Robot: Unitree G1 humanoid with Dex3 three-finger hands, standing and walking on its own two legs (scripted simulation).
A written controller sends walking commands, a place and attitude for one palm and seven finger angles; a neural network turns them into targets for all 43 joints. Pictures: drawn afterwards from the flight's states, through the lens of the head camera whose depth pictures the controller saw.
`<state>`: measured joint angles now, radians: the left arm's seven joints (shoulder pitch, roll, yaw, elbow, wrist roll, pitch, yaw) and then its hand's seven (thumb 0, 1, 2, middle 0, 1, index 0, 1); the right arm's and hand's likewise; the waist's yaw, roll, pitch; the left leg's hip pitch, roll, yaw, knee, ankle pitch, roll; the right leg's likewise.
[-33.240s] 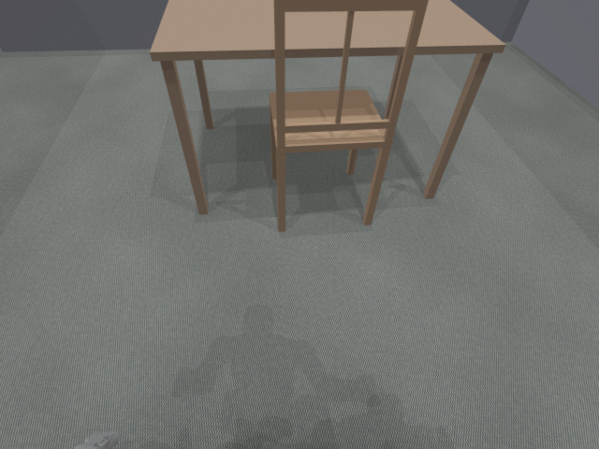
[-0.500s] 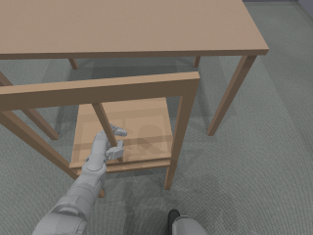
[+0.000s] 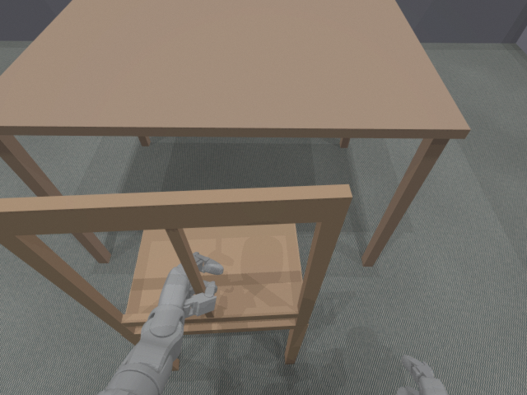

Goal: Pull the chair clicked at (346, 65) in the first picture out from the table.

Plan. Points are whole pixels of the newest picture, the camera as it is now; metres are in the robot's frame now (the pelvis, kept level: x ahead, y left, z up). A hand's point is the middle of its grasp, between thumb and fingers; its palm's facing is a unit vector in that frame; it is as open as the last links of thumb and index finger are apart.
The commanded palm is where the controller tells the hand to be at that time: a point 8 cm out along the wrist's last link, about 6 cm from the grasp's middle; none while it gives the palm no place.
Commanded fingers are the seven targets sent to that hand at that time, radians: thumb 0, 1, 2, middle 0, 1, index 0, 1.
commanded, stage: stop walking, hand still on the chair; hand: left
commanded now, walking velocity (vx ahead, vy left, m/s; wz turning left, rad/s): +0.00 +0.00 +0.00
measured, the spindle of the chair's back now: (196, 280) +0.30 +0.13 -0.04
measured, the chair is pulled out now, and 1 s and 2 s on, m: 0.24 0.25 0.25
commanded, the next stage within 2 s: open the thumb and straighten the fingers in 0.32 s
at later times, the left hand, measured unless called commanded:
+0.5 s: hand (208, 298) +0.28 +0.11 -0.07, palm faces -0.05 -0.99 -0.13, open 5.1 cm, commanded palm +0.26 +0.17 -0.05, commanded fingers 0.00 0.30 0.61 -0.50 -1.45 -0.50 -1.45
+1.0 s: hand (200, 295) +0.29 +0.13 -0.07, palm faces -0.06 -0.99 -0.14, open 15.5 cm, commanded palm +0.27 +0.18 -0.05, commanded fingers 0.00 -0.55 0.20 0.00 0.00 0.00 0.00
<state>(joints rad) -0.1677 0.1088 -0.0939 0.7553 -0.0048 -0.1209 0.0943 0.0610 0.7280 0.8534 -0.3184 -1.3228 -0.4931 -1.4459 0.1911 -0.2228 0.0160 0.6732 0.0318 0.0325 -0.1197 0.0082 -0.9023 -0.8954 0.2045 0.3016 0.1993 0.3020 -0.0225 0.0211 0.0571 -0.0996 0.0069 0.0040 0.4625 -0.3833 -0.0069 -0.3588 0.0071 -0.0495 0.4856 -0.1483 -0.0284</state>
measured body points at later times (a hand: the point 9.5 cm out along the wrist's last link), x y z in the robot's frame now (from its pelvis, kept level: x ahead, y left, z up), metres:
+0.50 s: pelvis +0.00 +0.01 +0.00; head +0.03 +0.01 +0.45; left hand +0.28 +0.16 -0.06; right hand +0.10 -0.24 -0.12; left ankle -0.09 +0.12 -0.73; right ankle +0.07 -0.10 -0.73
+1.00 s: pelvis -0.01 +0.01 -0.03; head +0.04 +0.00 +0.42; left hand +0.28 +0.18 -0.06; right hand +0.13 -0.23 -0.14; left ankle -0.09 +0.12 -0.73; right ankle +0.07 -0.10 -0.73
